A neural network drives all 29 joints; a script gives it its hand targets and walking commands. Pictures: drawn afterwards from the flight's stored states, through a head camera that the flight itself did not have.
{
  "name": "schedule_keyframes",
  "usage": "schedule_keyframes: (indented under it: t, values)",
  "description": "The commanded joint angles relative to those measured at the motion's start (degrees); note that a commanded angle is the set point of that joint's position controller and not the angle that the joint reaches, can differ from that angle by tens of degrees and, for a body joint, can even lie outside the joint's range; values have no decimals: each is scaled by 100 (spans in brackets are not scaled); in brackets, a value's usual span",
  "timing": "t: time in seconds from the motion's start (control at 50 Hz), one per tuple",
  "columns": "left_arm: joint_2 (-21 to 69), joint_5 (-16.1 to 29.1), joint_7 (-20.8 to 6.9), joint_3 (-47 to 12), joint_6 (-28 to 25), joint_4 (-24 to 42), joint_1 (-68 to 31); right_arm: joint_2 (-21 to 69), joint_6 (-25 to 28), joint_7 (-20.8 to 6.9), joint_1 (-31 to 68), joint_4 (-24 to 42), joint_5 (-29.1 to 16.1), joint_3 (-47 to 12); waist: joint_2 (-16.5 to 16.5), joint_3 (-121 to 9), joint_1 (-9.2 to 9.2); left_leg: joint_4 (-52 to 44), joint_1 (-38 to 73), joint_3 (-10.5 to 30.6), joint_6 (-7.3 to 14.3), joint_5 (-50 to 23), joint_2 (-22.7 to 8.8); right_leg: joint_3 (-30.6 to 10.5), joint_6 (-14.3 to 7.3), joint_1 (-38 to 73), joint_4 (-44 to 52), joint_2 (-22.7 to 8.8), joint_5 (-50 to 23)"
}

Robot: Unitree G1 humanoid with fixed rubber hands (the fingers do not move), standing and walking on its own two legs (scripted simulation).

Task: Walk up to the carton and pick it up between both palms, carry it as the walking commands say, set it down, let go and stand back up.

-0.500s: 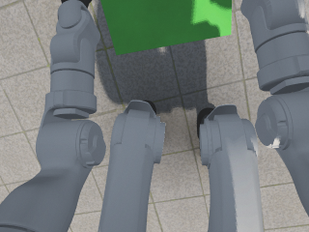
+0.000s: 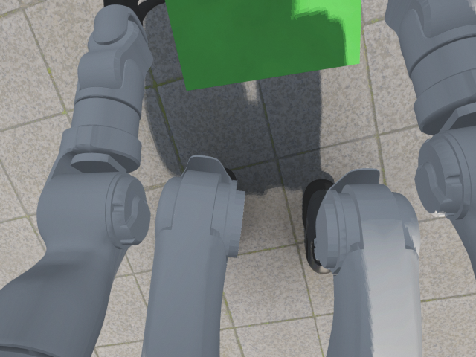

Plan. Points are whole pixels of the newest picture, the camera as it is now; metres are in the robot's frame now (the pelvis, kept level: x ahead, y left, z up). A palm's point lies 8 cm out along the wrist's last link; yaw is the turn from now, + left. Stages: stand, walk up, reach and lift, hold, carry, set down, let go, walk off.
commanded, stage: set down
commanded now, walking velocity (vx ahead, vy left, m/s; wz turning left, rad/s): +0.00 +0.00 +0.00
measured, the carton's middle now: (261, 3) +0.54 +0.05 -0.28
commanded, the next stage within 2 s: none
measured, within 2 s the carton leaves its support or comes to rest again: rests again in 1.00 s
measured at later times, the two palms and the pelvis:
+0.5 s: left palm (121, 11) +0.51 +0.22 -0.18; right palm out of the picture +0.56 -0.11 -0.18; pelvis +0.00 +0.00 -0.01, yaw +0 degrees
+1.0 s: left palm (121, 7) +0.51 +0.22 -0.19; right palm out of the picture +0.57 -0.12 -0.19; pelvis +0.01 +0.00 -0.01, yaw +0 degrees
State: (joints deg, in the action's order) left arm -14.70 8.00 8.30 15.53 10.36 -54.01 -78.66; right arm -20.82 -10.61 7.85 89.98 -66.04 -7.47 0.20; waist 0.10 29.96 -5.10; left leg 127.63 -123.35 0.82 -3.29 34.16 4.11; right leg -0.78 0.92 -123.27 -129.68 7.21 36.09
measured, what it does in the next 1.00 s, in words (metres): stands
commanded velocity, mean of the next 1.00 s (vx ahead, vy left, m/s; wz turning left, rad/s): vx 0.00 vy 0.00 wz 0.00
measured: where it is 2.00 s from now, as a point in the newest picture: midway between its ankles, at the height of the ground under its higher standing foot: (267, 233)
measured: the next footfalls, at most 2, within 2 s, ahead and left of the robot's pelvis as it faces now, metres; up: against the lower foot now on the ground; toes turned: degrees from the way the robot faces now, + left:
none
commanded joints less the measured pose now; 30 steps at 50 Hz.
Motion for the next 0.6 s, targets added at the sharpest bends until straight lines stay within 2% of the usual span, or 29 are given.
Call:
schedule_keyframes:
  t: [0.0,0.02,0.04,0.06,0.08,0.1,0.12,0.14,0.16,0.18,0.2,0.22,0.24,0.26,0.28,0.3,0.32,0.34,0.36,0.38,0.4,0.42,0.44,0.46,0.48,0.5,0.54,0.56,0.58]
  values:
    - [4329,264,-1596,-1865,-338,1118,-4047,5260,370,-1540,2636,1014,-308,-941,213,-8022,-264,-707,2460,-545,94,-2740,99,94,-205,2953,1005,50,-2684]
    - [4111,400,-1595,-1816,-420,1454,-4266,5377,359,-1509,2642,1287,-348,-1018,322,-8166,-281,-656,2525,-599,181,-2605,98,10,-179,2928,1047,60,-2532]
    - [4309,359,-1659,-1895,-355,1234,-4154,5274,403,-1519,2767,1204,-265,-839,204,-7893,-182,-552,2270,-555,190,-2619,104,-35,-244,2712,984,61,-2518]
    - [4133,363,-1624,-1819,-397,1286,-4259,5204,341,-1525,2807,1374,-309,-995,540,-8123,-273,-592,2429,-573,186,-2566,77,59,-207,2947,932,64,-2524]
    - [4393,310,-1614,-1793,-341,973,-4084,4973,458,-1576,3175,1508,-401,-992,311,-7853,-380,-685,2529,-464,205,-2632,83,116,-194,2616,935,24,-2436]
    - [4196,315,-1620,-1664,-358,952,-4045,4957,393,-1560,2958,1235,-294,-926,467,-7800,-277,-657,2589,-459,220,-2555,100,97,-159,2622,1003,1,-2239]
    - [4091,262,-1620,-1649,-369,970,-4210,4998,365,-1620,2816,1126,-257,-857,335,-7283,-337,-701,2342,-497,237,-2316,82,26,-219,2325,1040,4,-2025]
    - [3980,280,-1582,-1659,-422,1222,-4282,5051,437,-1604,3045,1401,-373,-908,395,-7728,-465,-733,2551,-474,237,-2420,114,101,-221,2534,948,34,-2141]
    - [4134,312,-1589,-1687,-405,1037,-4108,4945,438,-1568,2885,1325,-404,-959,308,-7930,-289,-580,2680,-511,235,-2545,65,33,-270,2719,957,48,-2345]
    - [4259,263,-1654,-1678,-331,863,-4047,4958,438,-1632,2959,1216,-411,-874,143,-7526,-420,-605,2463,-594,236,-2429,62,40,-252,2488,1015,28,-2163]
    - [4100,202,-1667,-1609,-327,856,-4177,4978,381,-1632,2908,970,-345,-761,293,-7330,-290,-719,2438,-520,234,-2273,80,141,-241,2355,1020,26,-1973]
    - [4159,319,-1645,-1652,-357,874,-4156,4849,387,-1643,2874,1013,-249,-706,235,-7225,-174,-683,2507,-422,274,-2179,76,117,-248,2194,914,-42,-1838]
    - [4062,179,-1636,-1521,-353,840,-4338,4799,359,-1680,3033,977,-237,-612,352,-6856,-221,-758,2348,-332,303,-2019,54,103,-298,1878,947,-15,-1753]
    - [4215,215,-1638,-1518,-372,874,-4088,4733,391,-1701,2788,837,-294,-665,258,-7148,-231,-764,2546,-330,296,-2322,60,142,-295,2102,876,-38,-2006]
    - [4125,57,-1665,-1455,-318,626,-3903,4751,443,-1709,3028,1192,-330,-742,143,-6822,-427,-726,2477,-326,305,-2369,39,56,-278,1814,947,-30,-1970]
    - [4265,-76,-1692,-1345,-310,471,-3696,4781,464,-1717,3089,1233,-305,-660,58,-6696,-482,-629,2271,-468,298,-2424,124,-14,-311,1755,1051,15,-1985]
    - [4208,34,-1730,-1293,-339,716,-3932,4916,437,-1744,2964,1221,-280,-740,447,-6720,-444,-668,2087,-432,367,-2360,181,56,-299,2005,1008,6,-1987]
    - [4003,112,-1685,-1395,-430,800,-4139,4774,430,-1679,2878,1040,-266,-695,350,-6727,-361,-600,1984,-496,321,-2290,55,-12,-265,2086,1011,-19,-2060]
    - [4078,215,-1701,-1442,-422,977,-4225,4752,420,-1705,2655,786,-137,-570,273,-6569,-132,-579,1862,-422,285,-2276,54,-97,-363,2007,1023,-45,-2062]
    - [4184,138,-1725,-1368,-405,751,-4004,4690,461,-1679,2839,936,-147,-623,436,-6420,-125,-644,1847,-325,337,-2382,147,-14,-302,1948,1056,-54,-2149]
    - [4255,128,-1717,-1383,-372,407,-3861,4527,513,-1680,2885,1063,-224,-557,169,-6368,-163,-645,2133,-369,266,-2334,95,-8,-317,1574,1094,-44,-1955]
    - [4173,117,-1730,-1317,-373,442,-3815,4667,460,-1706,2520,753,-151,-534,387,-6311,-169,-649,2056,-319,304,-2244,75,49,-320,1586,1004,-46,-1842]
    - [4286,-67,-1761,-1291,-361,212,-3424,4739,445,-1749,2376,625,41,-354,411,-6027,-52,-775,1610,-254,299,-2209,114,75,-354,1667,974,-23,-2013]
    - [4062,3,-1714,-1370,-405,328,-3566,4700,409,-1751,2284,514,18,-427,246,-6156,-181,-608,1937,-357,233,-2423,67,-101,-335,1610,986,-85,-2102]
    - [4248,125,-1783,-1294,-375,342,-3666,4606,453,-1736,2457,692,21,-439,382,-6292,29,-662,1874,-245,300,-2306,89,33,-341,1750,981,-84,-2065]
    - [4126,35,-1723,-1337,-442,505,-3713,4715,436,-1749,2407,517,30,-343,190,-6203,-139,-755,2009,-237,287,-2295,75,35,-330,1686,935,-79,-2009]
    - [4411,8,-1792,-1285,-315,261,-3520,4397,440,-1796,2579,762,87,-286,185,-5957,-22,-716,1921,-200,297,-2247,127,21,-407,1352,933,-98,-1842]
    - [4327,-26,-1774,-1214,-384,316,-3472,4516,466,-1761,2662,920,1,-441,235,-6060,-146,-662,2032,-237,301,-2495,119,-10,-360,1379,991,-86,-1992]
    - [4430,7,-1782,-1354,-391,563,-3501,4598,457,-1792,2360,803,24,-381,310,-5954,16,-708,1892,-165,315,-2483,93,104,-375,1334,891,-51,-2035]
